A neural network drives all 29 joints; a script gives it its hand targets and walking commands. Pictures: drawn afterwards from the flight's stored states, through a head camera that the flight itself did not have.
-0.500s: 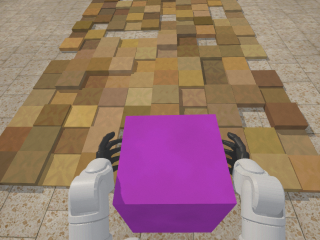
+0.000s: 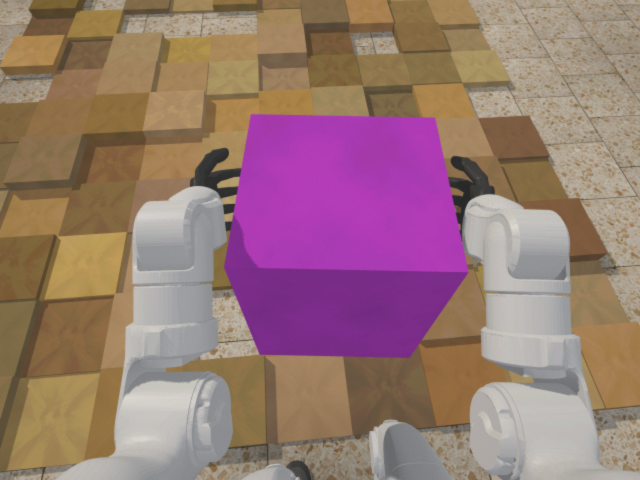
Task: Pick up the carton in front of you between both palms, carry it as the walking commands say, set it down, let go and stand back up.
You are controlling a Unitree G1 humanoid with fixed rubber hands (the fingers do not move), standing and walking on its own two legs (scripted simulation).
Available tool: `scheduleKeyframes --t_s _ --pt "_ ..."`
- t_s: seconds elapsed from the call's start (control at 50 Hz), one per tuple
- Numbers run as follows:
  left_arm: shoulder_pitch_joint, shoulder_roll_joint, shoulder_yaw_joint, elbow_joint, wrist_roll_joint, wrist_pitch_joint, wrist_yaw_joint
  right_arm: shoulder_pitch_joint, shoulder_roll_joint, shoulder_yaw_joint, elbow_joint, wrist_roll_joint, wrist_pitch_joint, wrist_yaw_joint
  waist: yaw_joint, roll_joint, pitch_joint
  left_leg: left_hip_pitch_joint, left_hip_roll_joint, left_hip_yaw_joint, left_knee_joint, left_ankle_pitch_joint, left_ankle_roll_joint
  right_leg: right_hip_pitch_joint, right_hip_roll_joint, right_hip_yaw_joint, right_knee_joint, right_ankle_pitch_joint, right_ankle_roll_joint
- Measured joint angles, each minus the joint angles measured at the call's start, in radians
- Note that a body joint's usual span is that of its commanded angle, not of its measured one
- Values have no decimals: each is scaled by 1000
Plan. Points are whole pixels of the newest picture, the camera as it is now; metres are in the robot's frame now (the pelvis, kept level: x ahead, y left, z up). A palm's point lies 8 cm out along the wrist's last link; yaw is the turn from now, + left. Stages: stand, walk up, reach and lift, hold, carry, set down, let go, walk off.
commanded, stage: carry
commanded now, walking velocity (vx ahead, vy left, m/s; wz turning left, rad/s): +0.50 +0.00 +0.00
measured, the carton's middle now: (338, 248) +0.39 -0.01 +0.03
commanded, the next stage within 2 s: none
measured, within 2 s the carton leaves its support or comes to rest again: neither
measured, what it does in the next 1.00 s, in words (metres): walks ahead: right foot, then left foot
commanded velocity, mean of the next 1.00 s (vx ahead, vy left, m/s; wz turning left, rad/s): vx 0.50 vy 0.00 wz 0.00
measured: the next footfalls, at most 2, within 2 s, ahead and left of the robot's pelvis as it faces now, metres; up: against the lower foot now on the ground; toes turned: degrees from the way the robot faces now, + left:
right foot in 0.24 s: +0.37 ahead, -0.08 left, +0.01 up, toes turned -3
left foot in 0.66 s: +0.57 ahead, +0.11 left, +0.01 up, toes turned +6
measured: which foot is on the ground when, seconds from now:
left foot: down 0.00-0.28, up 0.30-0.64, down 0.66-1.00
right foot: up 0.00-0.22, down 0.24-0.70, up 0.72-0.98, down 1.00-1.00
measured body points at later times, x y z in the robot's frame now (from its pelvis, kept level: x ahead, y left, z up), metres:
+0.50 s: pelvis +0.33 -0.03 +0.02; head +0.43 -0.03 +0.46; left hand +0.72 +0.17 +0.16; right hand +0.75 -0.13 +0.15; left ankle +0.33 +0.11 -0.65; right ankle +0.33 -0.08 -0.72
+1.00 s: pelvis +0.65 +0.02 +0.01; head +0.72 +0.02 +0.45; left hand +1.06 +0.14 +0.16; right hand +1.04 -0.16 +0.16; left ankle +0.53 +0.10 -0.72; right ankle +0.78 -0.09 -0.68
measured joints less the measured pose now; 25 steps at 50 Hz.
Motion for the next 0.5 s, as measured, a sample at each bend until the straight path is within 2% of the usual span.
scheduleKeyframes --t_s 0.12,0.2,0.24,0.26,0.3,0.34,0.36,0.42,0.5 --pt "-8 -35 37 -130 16 -5 3 -24 31 -50 -107 -7 -11 -1 -8 -1 10 120 -8 -26 -51 -90 -18 -143 -13 -26 -230 98 4" --pt "10 -52 45 -219 21 9 1 -19 48 -57 -182 -9 4 0 -1 -6 -17 224 -14 -36 -63 -177 -40 -68 20 -81 -573 240 3" --pt "11 -60 40 -229 25 14 -2 -11 45 -59 -208 -11 20 1 11 -11 -31 253 -11 -25 25 -230 -52 38 43 -124 -746 338 -10" --pt "11 -67 39 -230 29 11 -2 -14 35 -56 -213 -10 27 3 28 10 -28 240 10 -23 120 -218 -56 64 58 -139 -742 332 -27" --pt "4 -71 30 -217 39 11 -3 -20 20 -58 -206 -8 38 10 57 30 -17 139 0 -98 434 -207 -74 84 71 -149 -683 241 -60" --pt "11 -71 24 -207 38 26 -2 -10 23 -61 -209 -14 59 12 82 13 -11 29 -25 -139 681 -216 -69 129 70 -139 -694 187 -65" --pt "18 -71 25 -211 33 35 -1 -6 31 -63 -216 -21 70 12 94 2 -8 -18 -28 -144 732 -205 -66 156 68 -132 -716 183 -52" --pt "26 -64 33 -240 9 52 8 -13 52 -66 -246 -45 93 12 123 -19 3 -135 -15 -150 704 -166 -61 235 62 -115 -787 167 -57" --pt "5 -52 51 -251 -17 48 10 -34 67 -66 -272 -69 96 13 145 -23 -10 -247 13 -148 531 -152 -67 321 53 -96 -835 122 -51"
